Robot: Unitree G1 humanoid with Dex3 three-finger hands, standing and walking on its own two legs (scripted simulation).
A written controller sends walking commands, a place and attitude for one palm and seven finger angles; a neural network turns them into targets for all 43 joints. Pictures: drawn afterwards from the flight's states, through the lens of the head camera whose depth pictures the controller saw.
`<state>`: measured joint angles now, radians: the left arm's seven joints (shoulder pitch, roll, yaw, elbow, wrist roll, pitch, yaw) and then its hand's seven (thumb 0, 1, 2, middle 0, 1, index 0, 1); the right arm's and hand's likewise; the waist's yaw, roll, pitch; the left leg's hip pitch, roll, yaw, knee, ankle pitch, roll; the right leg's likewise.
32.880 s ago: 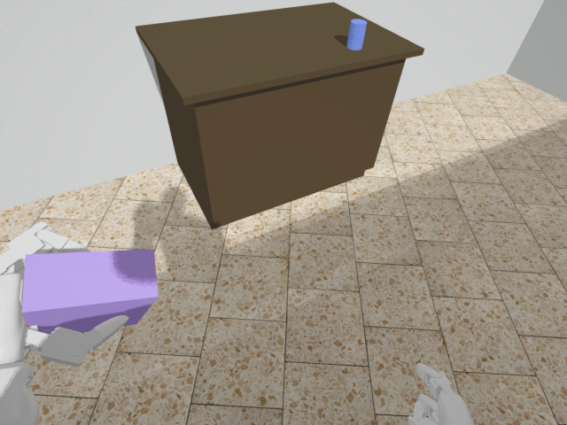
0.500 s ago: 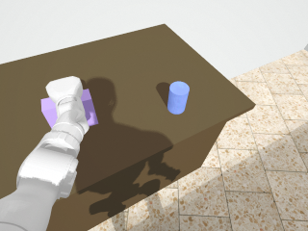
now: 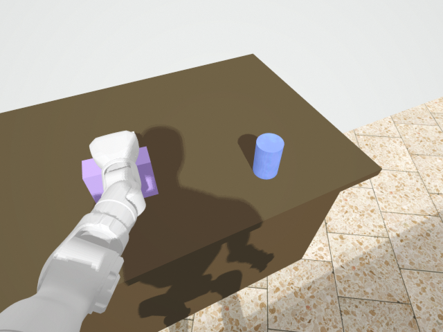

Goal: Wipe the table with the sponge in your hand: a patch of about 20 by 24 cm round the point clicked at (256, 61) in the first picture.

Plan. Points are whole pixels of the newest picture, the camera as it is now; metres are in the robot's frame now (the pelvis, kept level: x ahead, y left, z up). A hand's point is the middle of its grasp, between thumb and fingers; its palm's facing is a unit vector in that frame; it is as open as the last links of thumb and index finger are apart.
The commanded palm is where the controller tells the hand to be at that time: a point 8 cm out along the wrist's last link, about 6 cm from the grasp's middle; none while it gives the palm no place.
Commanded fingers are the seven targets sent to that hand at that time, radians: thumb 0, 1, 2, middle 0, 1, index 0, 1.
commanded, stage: wipe back along the third lane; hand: left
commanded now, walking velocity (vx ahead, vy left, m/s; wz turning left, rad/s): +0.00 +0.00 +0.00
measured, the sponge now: (124, 183) +0.42 +0.22 +0.01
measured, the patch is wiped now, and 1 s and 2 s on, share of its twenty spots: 0.80 0.80 0.80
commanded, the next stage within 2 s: slide back across to the middle lane in 1.24 s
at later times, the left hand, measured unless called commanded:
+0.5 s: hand (127, 187) +0.38 +0.20 +0.05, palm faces -0.04 -0.05 -1.00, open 9.5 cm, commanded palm +0.34 +0.17 +0.09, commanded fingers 0.00 0.10 1.30 -1.20 -1.60 -1.20 -1.60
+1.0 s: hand (136, 206) +0.34 +0.17 +0.05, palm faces -0.03 -0.05 -1.00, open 9.5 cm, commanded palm +0.30 +0.15 +0.10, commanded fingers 0.00 0.10 1.30 -1.20 -1.60 -1.20 -1.60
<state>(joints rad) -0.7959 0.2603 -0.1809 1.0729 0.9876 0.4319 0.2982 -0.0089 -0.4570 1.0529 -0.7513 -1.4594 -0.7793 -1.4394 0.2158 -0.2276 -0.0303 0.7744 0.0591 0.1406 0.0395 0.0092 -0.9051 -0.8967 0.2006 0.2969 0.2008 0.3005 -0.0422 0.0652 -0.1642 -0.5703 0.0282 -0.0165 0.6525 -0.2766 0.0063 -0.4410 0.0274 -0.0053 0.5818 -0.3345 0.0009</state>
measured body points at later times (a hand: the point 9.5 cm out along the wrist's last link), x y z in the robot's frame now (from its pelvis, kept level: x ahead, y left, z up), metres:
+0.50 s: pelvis +0.02 -0.02 +0.01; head +0.02 -0.04 +0.46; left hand +0.38 +0.19 +0.10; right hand +0.21 -0.25 -0.10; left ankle +0.02 +0.11 -0.72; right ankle -0.03 -0.13 -0.72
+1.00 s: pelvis +0.00 -0.02 +0.01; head -0.02 -0.05 +0.46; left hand +0.33 +0.17 +0.10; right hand +0.21 -0.24 -0.09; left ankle +0.02 +0.11 -0.72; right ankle -0.03 -0.13 -0.72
